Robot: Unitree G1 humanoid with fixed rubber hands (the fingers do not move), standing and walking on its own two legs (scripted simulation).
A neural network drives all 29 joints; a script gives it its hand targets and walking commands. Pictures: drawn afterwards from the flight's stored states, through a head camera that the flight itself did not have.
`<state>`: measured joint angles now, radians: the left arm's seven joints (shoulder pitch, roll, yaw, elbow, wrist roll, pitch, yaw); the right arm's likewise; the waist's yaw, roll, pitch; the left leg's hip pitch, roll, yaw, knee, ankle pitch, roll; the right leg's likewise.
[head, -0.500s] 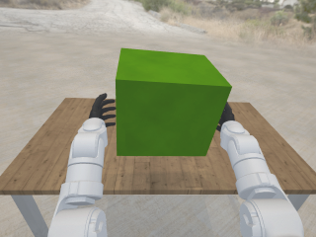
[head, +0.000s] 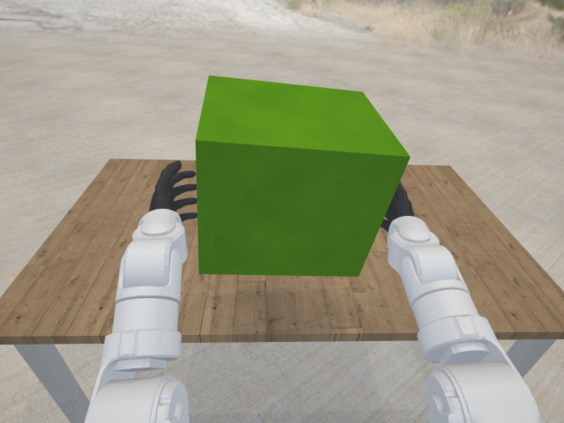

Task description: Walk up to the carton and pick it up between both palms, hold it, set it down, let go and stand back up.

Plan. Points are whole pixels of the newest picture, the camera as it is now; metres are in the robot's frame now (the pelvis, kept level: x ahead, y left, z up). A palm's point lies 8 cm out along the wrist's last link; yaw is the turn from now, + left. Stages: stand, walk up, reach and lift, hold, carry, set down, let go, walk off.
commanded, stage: hold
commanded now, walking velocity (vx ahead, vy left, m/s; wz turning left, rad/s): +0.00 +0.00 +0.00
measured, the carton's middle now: (285, 178) +0.43 +0.01 +0.21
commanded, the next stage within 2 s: none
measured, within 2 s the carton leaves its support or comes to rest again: neither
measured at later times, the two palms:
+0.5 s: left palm (168, 223) +0.34 +0.17 +0.19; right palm (411, 225) +0.35 -0.17 +0.18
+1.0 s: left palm (156, 214) +0.34 +0.18 +0.20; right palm (402, 215) +0.35 -0.15 +0.20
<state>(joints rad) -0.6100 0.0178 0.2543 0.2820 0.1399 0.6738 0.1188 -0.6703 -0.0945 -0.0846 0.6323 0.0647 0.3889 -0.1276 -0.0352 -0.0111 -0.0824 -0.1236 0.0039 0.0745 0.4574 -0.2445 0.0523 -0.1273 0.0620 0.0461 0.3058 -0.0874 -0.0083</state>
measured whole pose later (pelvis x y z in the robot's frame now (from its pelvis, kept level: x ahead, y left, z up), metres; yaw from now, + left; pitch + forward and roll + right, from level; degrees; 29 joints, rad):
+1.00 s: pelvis +0.00 +0.00 +0.00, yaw +0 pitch -8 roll -2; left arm -0.57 0.02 0.25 0.21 0.14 0.72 0.07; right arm -0.63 -0.08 -0.10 0.53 0.07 0.44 -0.16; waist -0.04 -0.01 -0.07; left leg -0.05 0.00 0.07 0.45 -0.25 0.06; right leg -0.05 0.06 0.05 0.29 -0.09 -0.01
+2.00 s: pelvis -0.01 +0.00 +0.00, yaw +1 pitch -10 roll -2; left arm -0.57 0.01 0.25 0.23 0.15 0.72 0.01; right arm -0.63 -0.07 -0.21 0.53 0.07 0.43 -0.08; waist -0.05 -0.01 -0.06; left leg -0.03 -0.01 0.07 0.43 -0.23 0.05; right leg -0.04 0.05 0.04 0.29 -0.08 -0.01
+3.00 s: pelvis -0.01 -0.01 +0.00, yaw +1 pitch -7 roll -1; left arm -0.57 0.01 0.25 0.23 0.16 0.71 0.03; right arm -0.62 -0.06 -0.21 0.56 0.07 0.38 -0.06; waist -0.05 -0.01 -0.04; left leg -0.08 -0.01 0.07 0.42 -0.21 0.05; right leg -0.10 0.05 0.04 0.30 -0.08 -0.01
